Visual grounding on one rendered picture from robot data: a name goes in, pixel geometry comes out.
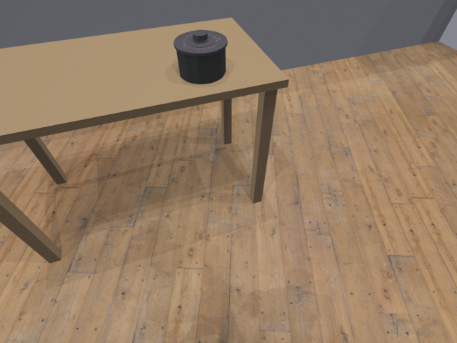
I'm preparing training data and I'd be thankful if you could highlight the table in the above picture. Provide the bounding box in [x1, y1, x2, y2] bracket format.
[0, 17, 289, 263]

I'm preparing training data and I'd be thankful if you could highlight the lid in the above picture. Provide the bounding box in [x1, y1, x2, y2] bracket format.
[174, 30, 228, 56]

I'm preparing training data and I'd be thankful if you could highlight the pot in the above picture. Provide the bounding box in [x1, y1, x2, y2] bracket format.
[176, 48, 226, 84]

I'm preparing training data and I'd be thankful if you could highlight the knob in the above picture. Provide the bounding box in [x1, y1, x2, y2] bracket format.
[193, 30, 208, 41]

